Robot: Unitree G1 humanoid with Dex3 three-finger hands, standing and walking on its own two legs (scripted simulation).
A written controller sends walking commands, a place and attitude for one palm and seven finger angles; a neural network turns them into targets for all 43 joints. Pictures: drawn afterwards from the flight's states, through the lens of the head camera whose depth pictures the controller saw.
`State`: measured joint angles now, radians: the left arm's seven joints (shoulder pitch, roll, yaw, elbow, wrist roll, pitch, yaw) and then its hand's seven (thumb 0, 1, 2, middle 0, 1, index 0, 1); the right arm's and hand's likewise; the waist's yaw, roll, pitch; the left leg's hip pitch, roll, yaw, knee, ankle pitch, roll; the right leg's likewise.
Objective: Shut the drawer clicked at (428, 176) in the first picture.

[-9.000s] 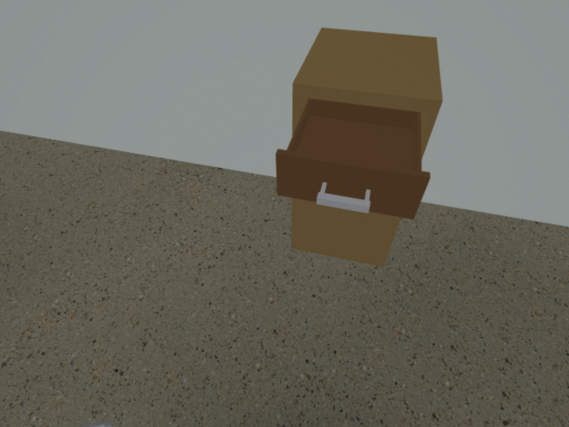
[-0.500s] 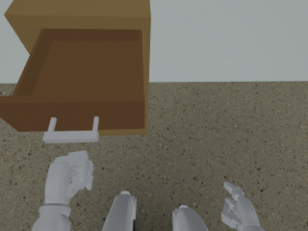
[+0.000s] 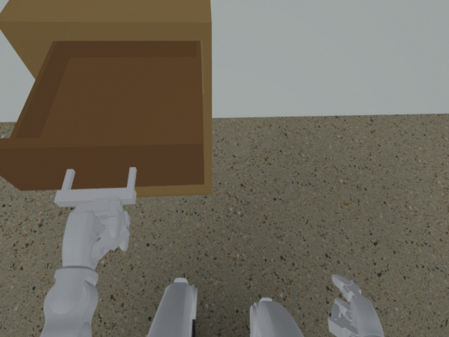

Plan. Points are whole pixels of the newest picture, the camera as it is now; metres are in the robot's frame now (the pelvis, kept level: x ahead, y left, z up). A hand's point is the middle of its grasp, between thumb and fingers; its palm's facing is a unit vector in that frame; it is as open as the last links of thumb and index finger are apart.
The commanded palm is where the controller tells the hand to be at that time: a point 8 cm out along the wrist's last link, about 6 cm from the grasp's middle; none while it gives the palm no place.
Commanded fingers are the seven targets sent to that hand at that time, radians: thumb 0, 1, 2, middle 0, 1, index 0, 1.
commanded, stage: push the drawer shut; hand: left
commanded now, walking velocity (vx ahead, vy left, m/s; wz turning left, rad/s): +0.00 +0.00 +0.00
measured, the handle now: (99, 185) +0.36 +0.24 +0.03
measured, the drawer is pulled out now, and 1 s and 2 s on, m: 0.27 0.14 0.02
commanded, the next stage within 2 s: none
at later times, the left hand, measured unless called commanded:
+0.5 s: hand (128, 196) +0.34 +0.19 +0.03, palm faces +0.09 -1.00 -0.04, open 3.2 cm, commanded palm +0.33 +0.24 +0.03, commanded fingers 0.00 0.90 0.90 -1.40 -1.60 -1.40 -1.60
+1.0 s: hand (132, 164) +0.40 +0.19 +0.03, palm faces +0.10 -0.99 -0.04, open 3.2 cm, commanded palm +0.39 +0.24 +0.03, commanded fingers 0.00 0.90 0.90 -1.40 -1.60 -1.40 -1.60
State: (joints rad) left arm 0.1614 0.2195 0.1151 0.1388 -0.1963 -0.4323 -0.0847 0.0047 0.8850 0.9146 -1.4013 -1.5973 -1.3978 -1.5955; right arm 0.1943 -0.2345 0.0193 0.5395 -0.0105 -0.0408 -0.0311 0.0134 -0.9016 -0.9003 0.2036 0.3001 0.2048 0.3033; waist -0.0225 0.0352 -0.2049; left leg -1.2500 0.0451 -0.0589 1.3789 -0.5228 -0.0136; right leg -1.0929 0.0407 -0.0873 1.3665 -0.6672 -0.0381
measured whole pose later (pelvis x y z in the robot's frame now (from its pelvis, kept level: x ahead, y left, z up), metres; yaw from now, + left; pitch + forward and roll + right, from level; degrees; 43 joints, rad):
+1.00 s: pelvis -0.01 +0.01 +0.00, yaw -1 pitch +24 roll -3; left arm -0.41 0.29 0.26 0.72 -0.14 -0.49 -0.08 0.02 0.84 0.90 -1.40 -1.60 -1.40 -1.60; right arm 0.24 -0.25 0.02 0.63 -0.02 0.01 -0.03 0.01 -0.90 -0.90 0.20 0.30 0.20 0.30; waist -0.08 0.03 -0.18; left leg -1.27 0.05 -0.03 1.34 -0.49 0.00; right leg -1.13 0.04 -0.06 1.33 -0.63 -0.02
